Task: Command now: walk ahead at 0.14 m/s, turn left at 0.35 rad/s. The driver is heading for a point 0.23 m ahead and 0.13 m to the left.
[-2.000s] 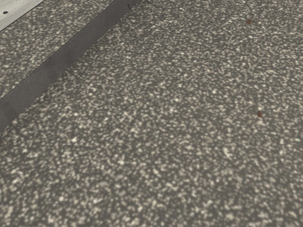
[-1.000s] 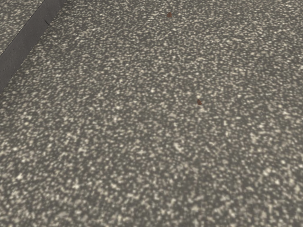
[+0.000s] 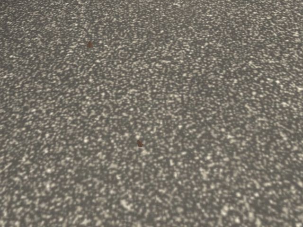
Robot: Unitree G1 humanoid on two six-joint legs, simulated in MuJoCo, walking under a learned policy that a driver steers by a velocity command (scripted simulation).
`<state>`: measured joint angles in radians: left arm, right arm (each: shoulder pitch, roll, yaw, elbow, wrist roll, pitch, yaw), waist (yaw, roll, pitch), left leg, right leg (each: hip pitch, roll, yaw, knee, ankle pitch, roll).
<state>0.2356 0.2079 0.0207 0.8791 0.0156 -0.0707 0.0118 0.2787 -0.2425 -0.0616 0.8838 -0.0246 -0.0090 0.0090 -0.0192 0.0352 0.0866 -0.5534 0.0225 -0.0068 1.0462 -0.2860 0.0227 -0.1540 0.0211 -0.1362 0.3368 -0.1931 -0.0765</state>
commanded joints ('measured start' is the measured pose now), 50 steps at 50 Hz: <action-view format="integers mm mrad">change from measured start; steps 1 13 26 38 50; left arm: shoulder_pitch -22 155 68 80 113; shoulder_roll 111 50 69 62 36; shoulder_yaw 22 14 21 5 -7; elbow -49 -45 46 134 201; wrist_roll -4 -17 0 -4 -4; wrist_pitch -9 51 119 48 52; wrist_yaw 18 14 26 26 30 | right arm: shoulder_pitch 64 94 -95 -31 20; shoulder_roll -21 -211 -91 -39 -16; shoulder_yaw -6 -39 13 24 40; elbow -45 -114 -47 94 200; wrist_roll -7 -13 -4 13 15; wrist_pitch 12 -21 10 -3 -1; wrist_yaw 11 -12 -31 -26 -41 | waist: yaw -25 -18 21 3 14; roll -156 249 81 -71 -35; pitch -76 -306 -120 -42 -27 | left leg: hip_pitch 46 622 295 398 393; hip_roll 18 408 167 53 59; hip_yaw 30 -442 -169 -83 -81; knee -100 -635 -800 -715 -720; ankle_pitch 113 945 78 159 203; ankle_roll -9 350 187 35 24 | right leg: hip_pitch -8 -264 -73 -67 -26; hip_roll -246 6 -27 -124 -117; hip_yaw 15 -33 113 241 224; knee -65 740 302 -69 -48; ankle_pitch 733 -436 -195 -48 28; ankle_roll -94 54 78 33 22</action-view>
